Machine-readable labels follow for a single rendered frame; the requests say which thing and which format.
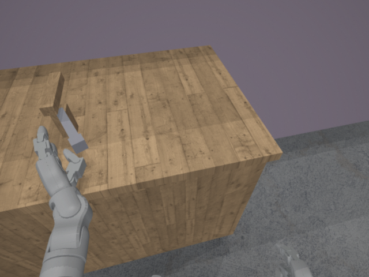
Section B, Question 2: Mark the robot right hand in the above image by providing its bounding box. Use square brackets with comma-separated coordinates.
[272, 242, 313, 277]

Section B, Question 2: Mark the counter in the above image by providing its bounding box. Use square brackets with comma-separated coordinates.
[0, 45, 283, 277]

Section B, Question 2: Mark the left robot forearm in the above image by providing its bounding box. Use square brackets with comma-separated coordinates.
[39, 186, 93, 277]

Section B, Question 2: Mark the tap lever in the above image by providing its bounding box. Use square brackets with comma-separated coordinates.
[57, 107, 88, 154]

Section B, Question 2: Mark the robot left hand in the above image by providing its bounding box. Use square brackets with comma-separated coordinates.
[33, 126, 86, 198]

